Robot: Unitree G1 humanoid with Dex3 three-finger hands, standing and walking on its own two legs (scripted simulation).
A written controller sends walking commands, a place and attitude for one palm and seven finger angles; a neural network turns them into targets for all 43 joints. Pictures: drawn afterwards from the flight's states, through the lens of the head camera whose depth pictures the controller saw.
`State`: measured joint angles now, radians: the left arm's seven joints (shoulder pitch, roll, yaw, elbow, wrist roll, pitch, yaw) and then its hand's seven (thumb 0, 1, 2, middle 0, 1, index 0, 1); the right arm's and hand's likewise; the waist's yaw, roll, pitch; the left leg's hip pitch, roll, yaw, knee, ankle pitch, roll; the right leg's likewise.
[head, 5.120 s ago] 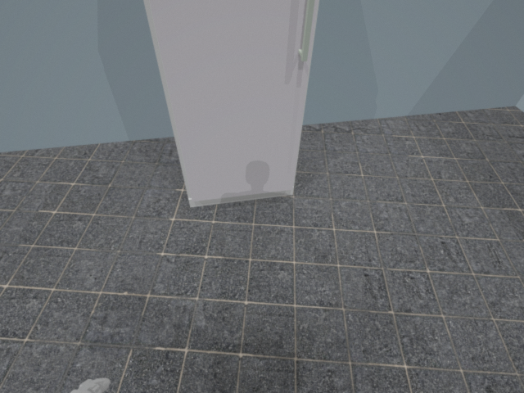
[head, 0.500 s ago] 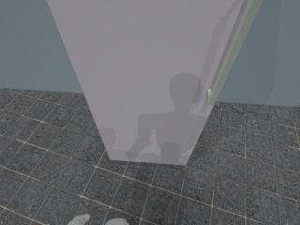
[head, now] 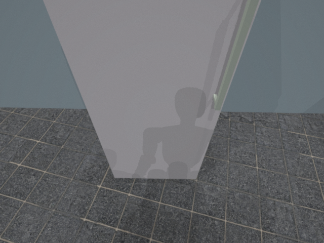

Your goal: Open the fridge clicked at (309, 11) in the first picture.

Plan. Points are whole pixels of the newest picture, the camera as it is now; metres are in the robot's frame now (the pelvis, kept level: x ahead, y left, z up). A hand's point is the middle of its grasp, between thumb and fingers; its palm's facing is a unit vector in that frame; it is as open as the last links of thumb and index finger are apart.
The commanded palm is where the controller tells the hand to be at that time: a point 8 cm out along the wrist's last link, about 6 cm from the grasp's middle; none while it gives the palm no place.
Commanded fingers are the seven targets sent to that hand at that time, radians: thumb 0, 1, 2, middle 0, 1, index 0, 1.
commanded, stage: come to a stop and stand still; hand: right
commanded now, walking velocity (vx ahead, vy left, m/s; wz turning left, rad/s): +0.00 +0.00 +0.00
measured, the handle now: (230, 59) +0.54 -0.16 +0.18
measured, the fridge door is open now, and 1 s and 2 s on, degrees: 0 0 0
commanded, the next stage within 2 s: look again from close up in 0.58 s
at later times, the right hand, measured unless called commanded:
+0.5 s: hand out of the picture +0.01 -0.19 -0.18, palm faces -0.01 +0.98 -0.19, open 7.3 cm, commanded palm none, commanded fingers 0.00 -0.90 -0.90 0.20 0.30 0.20 0.30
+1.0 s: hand out of the picture +0.05 -0.17 -0.16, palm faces +0.00 +0.97 -0.24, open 7.3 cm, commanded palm none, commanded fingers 0.00 -0.90 -0.90 0.20 0.30 0.20 0.30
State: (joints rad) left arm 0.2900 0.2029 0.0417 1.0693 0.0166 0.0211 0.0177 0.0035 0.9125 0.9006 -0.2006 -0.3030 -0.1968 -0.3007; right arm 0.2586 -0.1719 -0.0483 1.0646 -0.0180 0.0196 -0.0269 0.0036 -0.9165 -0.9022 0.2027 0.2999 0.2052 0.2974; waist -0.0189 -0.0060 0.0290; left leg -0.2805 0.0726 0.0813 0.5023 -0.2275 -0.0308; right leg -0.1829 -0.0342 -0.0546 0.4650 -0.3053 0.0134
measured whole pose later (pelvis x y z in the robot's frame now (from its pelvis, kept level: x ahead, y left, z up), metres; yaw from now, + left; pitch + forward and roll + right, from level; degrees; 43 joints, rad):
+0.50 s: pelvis +0.01 -0.02 +0.00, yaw +1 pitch +0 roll +0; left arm 0.29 0.15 0.00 1.10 0.01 -0.02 0.03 0.01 0.92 0.90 -0.20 -0.30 -0.20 -0.30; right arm 0.27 -0.14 0.01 1.15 -0.02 -0.01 -0.05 0.00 -0.91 -0.90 0.20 0.30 0.20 0.30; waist 0.00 0.00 0.03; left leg -0.23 0.09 0.05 0.45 -0.21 -0.06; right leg -0.14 -0.01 -0.08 0.46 -0.31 -0.02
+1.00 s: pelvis +0.01 +0.02 +0.00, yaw +1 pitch -1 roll -1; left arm 0.28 0.18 0.00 1.08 0.02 -0.02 0.03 0.00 0.91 0.90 -0.20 -0.30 -0.20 -0.30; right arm 0.23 -0.16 0.00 1.10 -0.01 -0.02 -0.02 0.00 -0.91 -0.90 0.20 0.30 0.20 0.30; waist 0.01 -0.04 0.03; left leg -0.24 0.06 0.07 0.52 -0.26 -0.01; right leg -0.12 -0.04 -0.07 0.44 -0.31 0.03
